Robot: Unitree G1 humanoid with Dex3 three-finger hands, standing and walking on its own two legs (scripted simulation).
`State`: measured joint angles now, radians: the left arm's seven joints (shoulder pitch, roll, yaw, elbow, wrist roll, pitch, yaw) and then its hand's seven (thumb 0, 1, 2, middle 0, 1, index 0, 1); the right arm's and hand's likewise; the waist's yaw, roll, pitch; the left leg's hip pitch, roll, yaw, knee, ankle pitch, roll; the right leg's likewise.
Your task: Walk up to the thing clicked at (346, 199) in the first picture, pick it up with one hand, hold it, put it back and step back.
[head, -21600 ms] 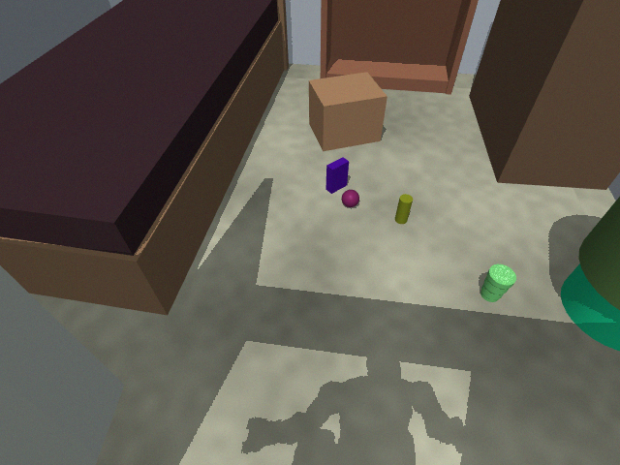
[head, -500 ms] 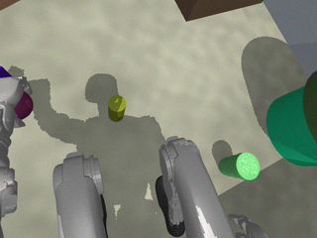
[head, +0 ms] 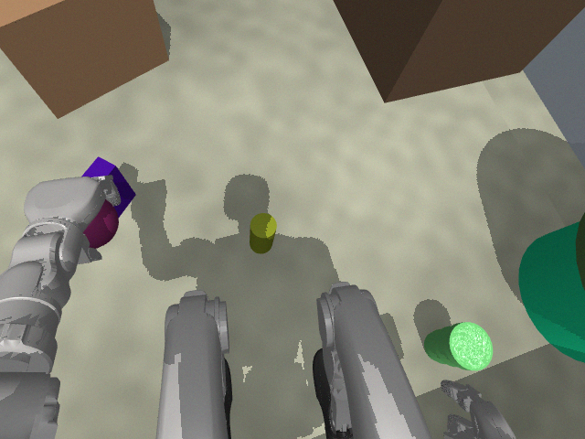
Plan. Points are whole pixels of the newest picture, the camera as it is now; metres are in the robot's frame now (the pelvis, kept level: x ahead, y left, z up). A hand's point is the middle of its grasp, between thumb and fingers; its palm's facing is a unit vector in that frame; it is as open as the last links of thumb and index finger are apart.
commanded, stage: lift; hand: left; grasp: from above
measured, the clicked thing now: (87, 221) +0.43 +0.29 -0.12
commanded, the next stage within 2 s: hold in 1.04 s
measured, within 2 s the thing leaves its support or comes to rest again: neither
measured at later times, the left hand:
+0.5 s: hand out of the picture +0.36 +0.27 +0.10, palm faces -0.43 -0.12 -0.89, open 10.2 cm
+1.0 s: hand out of the picture +0.38 +0.25 +0.20, palm faces -0.44 -0.12 -0.89, open 10.2 cm
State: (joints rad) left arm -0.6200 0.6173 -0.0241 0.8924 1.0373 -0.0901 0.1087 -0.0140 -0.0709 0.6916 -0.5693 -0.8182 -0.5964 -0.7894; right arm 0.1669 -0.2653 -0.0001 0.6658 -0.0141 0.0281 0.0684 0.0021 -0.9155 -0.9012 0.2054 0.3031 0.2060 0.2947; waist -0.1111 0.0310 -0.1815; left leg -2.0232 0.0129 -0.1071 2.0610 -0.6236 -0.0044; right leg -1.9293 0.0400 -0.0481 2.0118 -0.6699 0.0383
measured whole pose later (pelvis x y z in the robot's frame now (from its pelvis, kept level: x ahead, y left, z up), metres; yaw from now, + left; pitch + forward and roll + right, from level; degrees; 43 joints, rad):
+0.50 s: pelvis +0.03 +0.00 +0.19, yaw +3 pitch +21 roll -4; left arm -0.36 0.48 -0.13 0.73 0.98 0.02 0.09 -0.02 -0.06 0.69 -0.56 -0.82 -0.59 -0.80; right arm 0.20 -0.23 -0.01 0.71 0.04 0.01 -0.04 0.00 -0.91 -0.90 0.21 0.30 0.21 0.30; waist -0.08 0.04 -0.17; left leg -1.27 0.03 -0.05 1.42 -0.52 0.00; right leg -1.20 0.03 -0.01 1.38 -0.55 0.03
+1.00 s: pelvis +0.07 +0.00 +0.29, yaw +4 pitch +12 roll -1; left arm -0.33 0.38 -0.17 0.84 0.99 0.04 0.15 -0.01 -0.06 0.70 -0.56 -0.82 -0.59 -0.80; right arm 0.27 -0.24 -0.03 0.75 0.03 -0.01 -0.04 0.01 -0.91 -0.90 0.21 0.30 0.21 0.30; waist -0.07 0.03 -0.10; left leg -0.74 0.02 -0.01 0.92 -0.40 0.00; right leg -0.70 0.01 0.03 0.90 -0.42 0.02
